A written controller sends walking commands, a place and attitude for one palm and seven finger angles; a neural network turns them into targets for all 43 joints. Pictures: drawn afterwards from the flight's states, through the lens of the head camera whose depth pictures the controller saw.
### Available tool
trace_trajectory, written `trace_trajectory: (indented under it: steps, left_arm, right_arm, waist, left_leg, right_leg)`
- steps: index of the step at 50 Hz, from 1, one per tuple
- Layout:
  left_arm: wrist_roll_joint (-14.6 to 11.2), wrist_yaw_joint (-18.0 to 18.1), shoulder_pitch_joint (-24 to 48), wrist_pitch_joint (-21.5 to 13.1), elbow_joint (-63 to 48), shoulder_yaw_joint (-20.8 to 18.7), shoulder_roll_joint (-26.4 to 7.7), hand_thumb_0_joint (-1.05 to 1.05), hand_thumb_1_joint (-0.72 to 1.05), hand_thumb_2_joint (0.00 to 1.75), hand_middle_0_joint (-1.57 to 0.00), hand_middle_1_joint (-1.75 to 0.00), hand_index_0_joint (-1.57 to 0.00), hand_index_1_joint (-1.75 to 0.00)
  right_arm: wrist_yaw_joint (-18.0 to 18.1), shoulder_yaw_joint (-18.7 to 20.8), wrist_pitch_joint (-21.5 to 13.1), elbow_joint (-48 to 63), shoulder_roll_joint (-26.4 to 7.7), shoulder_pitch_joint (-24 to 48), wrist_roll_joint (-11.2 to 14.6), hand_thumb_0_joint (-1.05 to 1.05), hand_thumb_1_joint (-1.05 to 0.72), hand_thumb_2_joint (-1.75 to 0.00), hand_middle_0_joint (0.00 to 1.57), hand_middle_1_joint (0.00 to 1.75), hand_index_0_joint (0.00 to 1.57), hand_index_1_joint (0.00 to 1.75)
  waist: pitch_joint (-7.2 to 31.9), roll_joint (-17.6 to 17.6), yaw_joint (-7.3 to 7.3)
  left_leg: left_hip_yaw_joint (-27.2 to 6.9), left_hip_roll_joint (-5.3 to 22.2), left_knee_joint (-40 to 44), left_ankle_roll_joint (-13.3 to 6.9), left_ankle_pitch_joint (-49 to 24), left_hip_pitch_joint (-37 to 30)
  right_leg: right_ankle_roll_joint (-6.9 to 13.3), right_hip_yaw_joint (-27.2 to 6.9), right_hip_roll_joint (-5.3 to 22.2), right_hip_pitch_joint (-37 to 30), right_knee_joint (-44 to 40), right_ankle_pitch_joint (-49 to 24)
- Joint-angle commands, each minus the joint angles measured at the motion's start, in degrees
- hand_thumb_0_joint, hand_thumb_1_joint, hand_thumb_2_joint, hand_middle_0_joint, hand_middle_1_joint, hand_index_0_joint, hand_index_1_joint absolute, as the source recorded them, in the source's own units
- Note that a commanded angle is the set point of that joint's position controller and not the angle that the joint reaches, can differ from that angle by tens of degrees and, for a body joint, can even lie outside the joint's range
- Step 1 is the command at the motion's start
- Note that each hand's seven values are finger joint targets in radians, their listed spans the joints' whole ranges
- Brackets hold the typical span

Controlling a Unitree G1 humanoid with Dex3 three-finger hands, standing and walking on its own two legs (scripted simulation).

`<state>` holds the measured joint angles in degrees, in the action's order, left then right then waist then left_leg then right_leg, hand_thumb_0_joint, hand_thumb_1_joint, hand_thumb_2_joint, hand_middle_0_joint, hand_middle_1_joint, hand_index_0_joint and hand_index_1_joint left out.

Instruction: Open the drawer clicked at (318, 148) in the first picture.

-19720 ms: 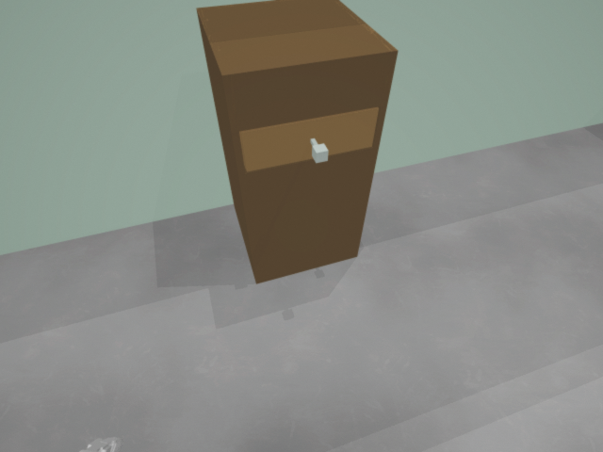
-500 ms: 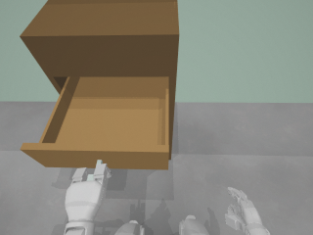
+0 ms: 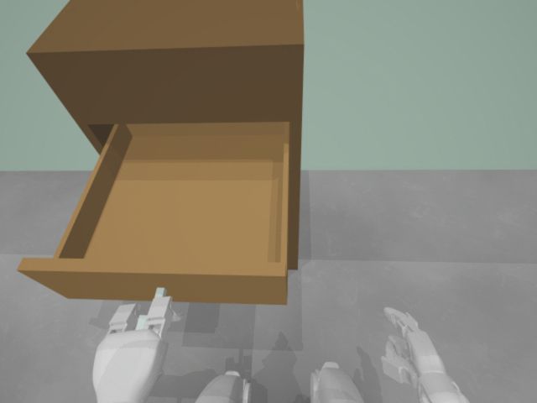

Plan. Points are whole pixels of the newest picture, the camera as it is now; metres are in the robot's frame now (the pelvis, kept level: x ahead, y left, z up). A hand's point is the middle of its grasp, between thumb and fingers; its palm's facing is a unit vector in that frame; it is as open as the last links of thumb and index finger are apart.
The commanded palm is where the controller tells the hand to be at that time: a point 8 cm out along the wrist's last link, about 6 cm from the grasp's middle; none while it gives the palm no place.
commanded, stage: open the thumb to release the handle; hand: left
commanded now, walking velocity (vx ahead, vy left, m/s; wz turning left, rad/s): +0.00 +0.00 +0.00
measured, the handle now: (155, 316) +0.24 +0.20 -0.02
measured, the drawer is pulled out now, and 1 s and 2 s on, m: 0.30 0.30 0.30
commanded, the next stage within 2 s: lift the hand off the handle in 0.54 s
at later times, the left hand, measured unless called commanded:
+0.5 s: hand (148, 361) +0.18 +0.20 -0.04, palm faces -0.03 -0.11 -0.99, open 11.7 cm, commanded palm +0.15 +0.21 +0.01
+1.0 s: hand (149, 354) +0.19 +0.20 -0.04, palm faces +0.00 -0.09 -1.00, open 13.8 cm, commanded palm +0.17 +0.20 +0.02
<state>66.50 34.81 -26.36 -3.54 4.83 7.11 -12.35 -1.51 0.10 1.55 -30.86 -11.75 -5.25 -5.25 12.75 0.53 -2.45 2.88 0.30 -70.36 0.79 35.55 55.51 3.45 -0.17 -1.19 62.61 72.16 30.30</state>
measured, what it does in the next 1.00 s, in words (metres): stands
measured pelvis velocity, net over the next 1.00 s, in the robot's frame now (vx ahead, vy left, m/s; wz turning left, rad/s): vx -0.02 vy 0.01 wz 0.02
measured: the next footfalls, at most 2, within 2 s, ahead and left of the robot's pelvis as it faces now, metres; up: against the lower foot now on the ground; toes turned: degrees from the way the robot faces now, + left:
none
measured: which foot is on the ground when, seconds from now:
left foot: down 0.00-1.00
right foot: down 0.00-1.00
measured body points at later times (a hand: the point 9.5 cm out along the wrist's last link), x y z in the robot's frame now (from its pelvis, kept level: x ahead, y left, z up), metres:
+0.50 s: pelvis -0.01 +0.00 +0.01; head +0.07 -0.03 +0.45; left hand +0.18 +0.20 +0.02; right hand +0.20 -0.22 -0.11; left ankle -0.02 +0.13 -0.63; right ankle +0.03 -0.08 -0.63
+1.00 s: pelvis -0.02 +0.01 +0.01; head +0.06 -0.02 +0.45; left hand +0.19 +0.20 +0.01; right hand +0.19 -0.21 -0.11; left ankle -0.02 +0.13 -0.63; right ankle +0.03 -0.08 -0.63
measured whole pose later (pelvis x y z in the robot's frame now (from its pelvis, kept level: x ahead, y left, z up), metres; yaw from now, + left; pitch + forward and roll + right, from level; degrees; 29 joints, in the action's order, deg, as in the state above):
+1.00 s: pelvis -0.02 +0.01 +0.01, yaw +1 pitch +19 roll +2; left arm 66.8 37.9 -17.0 1.4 12.4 10.9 -12.4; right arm 1.6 1.3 2.2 -34.8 -12.1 -5.2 -4.1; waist 11.2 1.8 -2.7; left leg 1.2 -0.4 -69.0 0.3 33.1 54.8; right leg 3.0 1.3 -0.4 60.4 69.3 27.9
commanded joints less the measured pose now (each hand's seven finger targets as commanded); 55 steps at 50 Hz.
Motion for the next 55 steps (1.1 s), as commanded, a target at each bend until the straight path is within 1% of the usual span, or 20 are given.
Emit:
trace_trajectory:
  steps: [1,2,3,4,6,10,12,14,15,20,22,27,31,32,35,39,44,48,50,55]
  left_arm:
    - [0.2,3.7,-12.3,-0.4,-9.6,-5.6,-8.3,0.00,0.90,0.90,-0.40,-1.35,-0.40,-1.35]
    - [1.7,4.7,5.2,0.2,-10.6,-5.0,-9.8,0.00,0.90,0.90,-0.40,-1.35,-0.40,-1.35]
    - [2.2,5.6,4.2,0.1,-9.8,-6.8,-9.6,0.00,0.83,0.87,-0.40,-1.34,-0.40,-1.34]
    - [2.2,6.2,3.0,0.4,-9.2,-8.0,-10.8,0.00,0.76,0.84,-0.39,-1.34,-0.39,-1.34]
    - [1.2,6.0,0.6,1.3,-7.6,-5.8,-8.3,0.00,0.62,0.78,-0.38,-1.32,-0.38,-1.32]
    - [-0.5,5.7,1.7,3.1,-6.6,-6.6,-9.4,0.00,0.34,0.66,-0.36,-1.29,-0.36,-1.29]
    - [-0.4,5.5,2.9,3.5,-5.3,-5.4,-8.6,0.00,0.20,0.60,-0.35,-1.27,-0.35,-1.27]
    - [-0.5,5.2,4.0,3.6,-4.1,-5.7,-9.1,0.00,0.06,0.54,-0.34,-1.26,-0.34,-1.26]
    - [-0.4,5.3,3.3,3.4,-4.1,-5.8,-9.2,0.00,-0.01,0.51,-0.33,-1.25,-0.33,-1.25]
    - [-0.3,4.9,1.2,2.4,-4.0,-5.4,-9.1,0.00,-0.36,0.36,-0.31,-1.22,-0.31,-1.22]
    - [-0.1,4.9,1.7,2.1,-3.3,-5.2,-8.8,0.00,-0.50,0.30,-0.30,-1.20,-0.30,-1.20]
    - [0.0,5.1,1.7,1.9,-4.5,-4.7,-8.1,0.00,-0.50,0.30,-0.30,-1.20,-0.30,-1.20]
    - [-0.2,5.2,1.4,2.1,-4.5,-6.1,-9.2,0.00,-0.50,0.30,-0.30,-1.20,-0.30,-1.20]
    - [-0.3,5.0,2.4,2.4,-4.4,-3.4,-7.0,0.00,-0.50,0.30,-0.30,-1.20,-0.30,-1.20]
    - [0.1,5.4,3.5,2.6,-4.3,-5.5,-8.9,0.00,-0.50,0.30,-0.30,-1.20,-0.30,-1.20]
    - [0.4,5.6,7.6,3.6,-4.8,-3.1,-7.4,0.00,-0.50,0.30,-0.30,-1.20,-0.30,-1.20]
    - [0.6,5.9,12.1,5.1,-3.4,-2.2,-7.2,0.00,-0.50,0.30,-0.30,-1.20,-0.30,-1.20]
    - [0.3,6.0,14.4,5.9,-3.2,-1.4,-6.8,0.00,-0.50,0.30,-0.30,-1.20,-0.30,-1.20]
    - [0.0,5.9,12.9,6.5,-4.1,-1.9,-7.7,0.00,-0.50,0.30,-0.30,-1.20,-0.30,-1.20]
    - [-0.9,4.8,9.8,7.7,-4.8,-0.4,-6.6,0.00,-0.50,0.30,-0.30,-1.20,-0.30,-1.20]
  right_arm:
    - [0.2,2.2,-2.6,8.9,-5.1,4.5,0.2,0.00,-0.90,-0.90,0.20,0.30,0.20,0.30]
    - [0.6,2.8,-1.9,6.9,-6.3,4.7,-0.2,0.00,-0.90,-0.90,0.20,0.30,0.20,0.30]
    - [1.1,3.3,-2.2,7.0,-5.7,4.1,-0.2,0.00,-0.90,-0.90,0.20,0.30,0.20,0.30]
    - [1.4,3.0,-2.4,7.2,-5.9,4.4,-0.3,0.00,-0.90,-0.90,0.20,0.30,0.20,0.30]
    - [1.6,3.3,-2.6,7.0,-5.8,3.8,0.0,0.00,-0.90,-0.90,0.20,0.30,0.20,0.30]
    - [2.5,3.2,-2.2,6.3,-5.9,4.0,0.8,0.00,-0.90,-0.90,0.20,0.30,0.20,0.30]
    - [2.8,3.3,-2.1,5.9,-5.9,4.4,1.0,0.00,-0.90,-0.90,0.20,0.30,0.20,0.30]
    - [3.1,3.0,-2.1,5.5,-6.0,4.4,1.2,0.00,-0.90,-0.90,0.20,0.30,0.20,0.30]
    - [3.2,3.1,-2.2,5.5,-6.0,4.6,1.2,0.00,-0.90,-0.90,0.20,0.30,0.20,0.30]
    - [3.1,3.0,-2.4,5.5,-5.8,5.2,1.2,0.00,-0.90,-0.90,0.20,0.30,0.20,0.30]
    - [3.0,3.1,-2.3,5.3,-5.9,5.2,1.2,0.00,-0.90,-0.90,0.20,0.30,0.20,0.30]
    - [2.7,3.3,-2.3,5.9,-5.9,5.2,0.9,0.00,-0.90,-0.90,0.20,0.30,0.20,0.30]
    - [2.9,3.3,-2.0,6.2,-5.9,5.3,1.0,0.00,-0.90,-0.90,0.20,0.30,0.20,0.30]
    - [2.7,3.3,-2.1,6.0,-5.8,5.5,0.9,0.00,-0.90,-0.90,0.20,0.30,0.20,0.30]
    - [2.8,3.4,-1.9,5.9,-6.0,5.0,1.0,0.00,-0.90,-0.90,0.20,0.30,0.20,0.30]
    - [2.9,3.4,-1.9,5.9,-6.3,5.1,1.0,0.00,-0.90,-0.90,0.20,0.30,0.20,0.30]
    - [3.3,3.5,-2.0,5.0,-6.4,4.6,1.2,0.00,-0.90,-0.90,0.20,0.30,0.20,0.30]
    - [3.6,3.7,-2.0,4.6,-6.3,4.8,1.6,0.00,-0.90,-0.90,0.20,0.30,0.20,0.30]
    - [3.7,3.5,-1.9,4.9,-6.3,4.8,1.7,0.00,-0.90,-0.90,0.20,0.30,0.20,0.30]
    - [3.4,3.1,-1.4,5.6,-6.2,5.0,2.1,0.00,-0.90,-0.90,0.20,0.30,0.20,0.30]
  waist:
    - [12.8,-3.7,-2.41]
    - [12.2,-5.0,1.62]
    - [13.7,-3.4,-0.16]
    - [14.0,-2.6,-0.60]
    - [15.4,-3.0,-0.50]
    - [15.6,-5.0,-0.64]
    - [13.8,-6.2,-0.22]
    - [12.9,-6.3,0.00]
    - [13.6,-5.7,-0.70]
    - [12.9,-3.9,-1.16]
    - [10.7,-3.9,-0.84]
    - [12.1,-2.5,-1.03]
    - [11.7,-3.5,-1.30]
    - [10.9,-3.2,-0.41]
    - [12.6,-3.9,-0.75]
    - [12.4,-2.5,0.37]
    - [12.5,-3.5,1.06]
    - [13.2,-2.8,0.81]
    - [14.2,-2.3,0.12]
    - [13.1,-2.5,0.01]
  left_leg:
    - [-1.9,-3.7,6.5,-1.4,-17.3,-3.8]
    - [-2.4,-3.4,4.6,-1.7,-15.5,-3.3]
    - [-1.8,-3.5,4.9,-1.7,-14.8,-2.9]
    - [-2.1,-3.6,5.3,-1.8,-15.3,-3.5]
    - [-1.8,-3.5,5.7,-1.8,-16.5,-5.1]
    - [-1.4,-3.5,6.9,-1.9,-16.0,-4.2]
    - [-1.4,-3.5,7.5,-1.9,-14.3,-3.3]
    - [-1.3,-3.4,8.1,-2.2,-13.6,-3.3]
    - [-1.1,-3.5,8.2,-2.0,-13.4,-3.1]
    - [-1.0,-3.6,8.5,-2.0,-13.3,-3.3]
    - [-1.2,-3.6,8.7,-1.9,-12.4,-3.0]
    - [-1.2,-3.4,8.5,-2.0,-12.8,-4.3]
    - [-1.2,-3.5,8.5,-1.9,-12.3,-3.0]
    - [-1.3,-3.5,8.5,-2.0,-12.0,-3.5]
    - [-1.4,-3.3,8.4,-2.0,-12.7,-4.2]
    - [-1.8,-3.0,8.9,-2.2,-12.8,-6.0]
    - [-2.1,-2.6,9.5,-2.2,-12.8,-7.2]
    - [-1.8,-2.7,10.2,-2.2,-12.6,-7.8]
    - [-1.6,-2.8,11.2,-2.2,-13.4,-8.6]
    - [-1.6,-2.7,13.1,-2.1,-15.3,-10.8]
  right_leg:
    - [-0.1,-6.2,0.4,-18.0,-11.7,-22.0]
    - [-0.6,-7.3,1.1,-13.2,-12.0,-19.3]
    - [-0.8,-6.0,1.2,-15.6,-12.0,-18.0]
    - [-0.3,-5.8,0.7,-15.6,-11.9,-18.2]
    - [-0.5,-5.0,0.7,-16.4,-12.0,-20.2]
    - [-1.0,-4.8,1.2,-20.1,-13.3,-20.9]
    - [-1.3,-5.0,1.3,-20.1,-14.5,-18.4]
    - [-1.1,-4.8,1.2,-20.2,-15.5,-17.0]
    - [-1.2,-5.0,1.3,-20.6,-15.2,-16.6]
    - [-0.9,-5.3,1.3,-20.3,-15.5,-16.1]
    - [-0.8,-5.3,1.2,-18.9,-16.0,-13.9]
    - [-0.5,-4.6,1.0,-17.7,-15.3,-12.8]
    - [-0.6,-4.7,1.0,-18.5,-15.2,-12.7]
    - [-0.7,-4.7,1.1,-17.6,-15.7,-12.2]
    - [-0.6,-4.1,0.9,-17.5,-15.0,-12.4]
    - [-0.5,-2.5,0.6,-15.5,-15.0,-11.1]
    - [-0.7,-1.7,0.6,-15.2,-15.6,-10.4]
    - [-0.9,-2.1,0.8,-16.5,-16.5,-9.9]
    - [-0.8,-2.1,0.8,-18.7,-16.9,-11.2]
    - [-0.7,-1.6,0.4,-20.8,-18.0,-13.6]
